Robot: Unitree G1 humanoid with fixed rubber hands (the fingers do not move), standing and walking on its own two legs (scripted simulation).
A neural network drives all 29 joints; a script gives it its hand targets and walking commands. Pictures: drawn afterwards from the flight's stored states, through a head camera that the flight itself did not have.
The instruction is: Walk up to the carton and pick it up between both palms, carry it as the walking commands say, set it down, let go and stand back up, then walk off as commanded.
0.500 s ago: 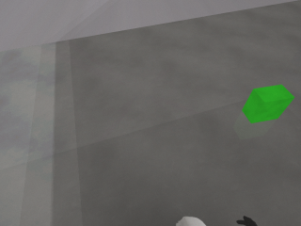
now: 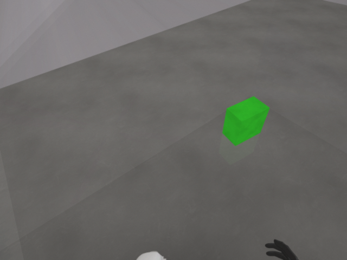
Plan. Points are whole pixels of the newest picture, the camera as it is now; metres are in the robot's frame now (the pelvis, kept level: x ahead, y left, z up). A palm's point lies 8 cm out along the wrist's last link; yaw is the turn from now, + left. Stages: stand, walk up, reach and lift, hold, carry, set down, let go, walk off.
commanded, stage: walk up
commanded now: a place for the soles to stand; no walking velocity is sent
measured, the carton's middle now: (244, 121) +1.14 -0.41 -0.63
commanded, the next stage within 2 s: none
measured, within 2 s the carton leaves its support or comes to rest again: neither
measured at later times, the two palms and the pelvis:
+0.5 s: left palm (154, 161) +0.43 +0.12 -0.10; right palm out of the picture +0.09 -0.30 -0.12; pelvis +0.22 -0.06 -0.01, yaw -17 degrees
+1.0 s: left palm (164, 122) +0.61 +0.10 -0.10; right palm (309, 184) +0.34 -0.34 -0.09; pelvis +0.43 -0.10 +0.01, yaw -21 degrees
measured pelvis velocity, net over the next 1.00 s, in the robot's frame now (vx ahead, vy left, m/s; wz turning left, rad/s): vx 0.43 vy -0.10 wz -0.37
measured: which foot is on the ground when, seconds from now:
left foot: up 0.00-0.04, down 0.06-0.42, up 0.44-0.74, down 0.76-1.00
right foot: down 0.00-0.04, up 0.06-0.42, down 0.44-0.76, up 0.78-1.00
